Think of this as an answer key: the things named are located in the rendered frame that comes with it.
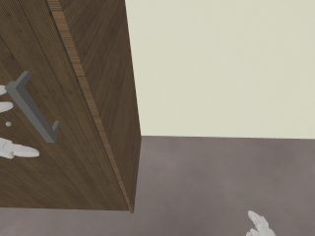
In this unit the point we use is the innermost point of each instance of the handle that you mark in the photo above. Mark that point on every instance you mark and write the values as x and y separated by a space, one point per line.
21 96

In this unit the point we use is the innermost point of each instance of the wardrobe door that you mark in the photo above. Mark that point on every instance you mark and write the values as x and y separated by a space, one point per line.
74 172

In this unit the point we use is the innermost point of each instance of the right robot hand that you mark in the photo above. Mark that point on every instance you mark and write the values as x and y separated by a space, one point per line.
261 224

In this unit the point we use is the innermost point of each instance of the left robot hand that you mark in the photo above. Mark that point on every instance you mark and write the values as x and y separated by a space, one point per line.
7 148

